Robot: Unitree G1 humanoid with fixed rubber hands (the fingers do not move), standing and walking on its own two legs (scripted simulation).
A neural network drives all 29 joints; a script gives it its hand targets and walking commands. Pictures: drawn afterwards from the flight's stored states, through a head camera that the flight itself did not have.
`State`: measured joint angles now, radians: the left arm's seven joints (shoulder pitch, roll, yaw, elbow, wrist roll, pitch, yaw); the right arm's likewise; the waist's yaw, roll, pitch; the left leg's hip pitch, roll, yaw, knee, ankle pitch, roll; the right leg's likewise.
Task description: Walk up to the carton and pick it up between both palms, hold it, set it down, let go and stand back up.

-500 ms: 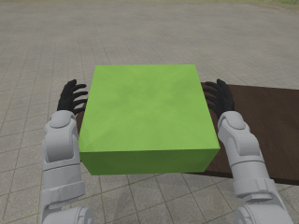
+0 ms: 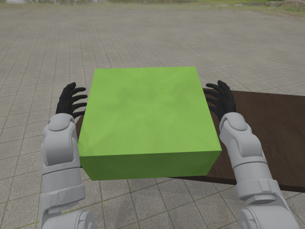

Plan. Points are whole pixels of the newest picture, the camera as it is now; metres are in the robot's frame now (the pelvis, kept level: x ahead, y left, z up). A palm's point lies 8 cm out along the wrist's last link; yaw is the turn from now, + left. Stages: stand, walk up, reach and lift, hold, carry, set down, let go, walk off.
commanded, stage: hold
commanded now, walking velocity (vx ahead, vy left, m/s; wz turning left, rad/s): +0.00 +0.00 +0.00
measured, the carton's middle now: (147, 119) +0.40 +0.01 +0.13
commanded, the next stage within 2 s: none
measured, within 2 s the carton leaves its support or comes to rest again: neither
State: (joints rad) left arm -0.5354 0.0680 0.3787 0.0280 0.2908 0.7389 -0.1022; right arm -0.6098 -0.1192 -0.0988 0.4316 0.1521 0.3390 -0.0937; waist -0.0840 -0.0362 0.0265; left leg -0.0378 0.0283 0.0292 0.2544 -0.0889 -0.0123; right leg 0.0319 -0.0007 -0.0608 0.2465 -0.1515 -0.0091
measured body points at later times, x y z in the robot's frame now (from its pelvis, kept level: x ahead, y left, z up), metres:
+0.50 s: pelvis +0.00 +0.00 +0.00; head -0.04 +0.03 +0.45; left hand +0.37 +0.21 +0.19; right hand +0.37 -0.18 +0.19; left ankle +0.04 +0.13 -0.75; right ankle +0.00 -0.11 -0.75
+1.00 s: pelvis +0.01 +0.00 +0.00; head -0.04 +0.02 +0.45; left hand +0.37 +0.21 +0.20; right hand +0.37 -0.19 +0.20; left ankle +0.04 +0.13 -0.75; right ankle +0.00 -0.11 -0.75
